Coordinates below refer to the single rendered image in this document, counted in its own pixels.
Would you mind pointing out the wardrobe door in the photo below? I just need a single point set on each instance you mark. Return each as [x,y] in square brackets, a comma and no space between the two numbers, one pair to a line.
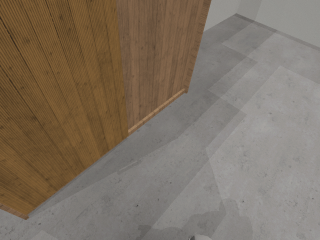
[62,96]
[156,43]

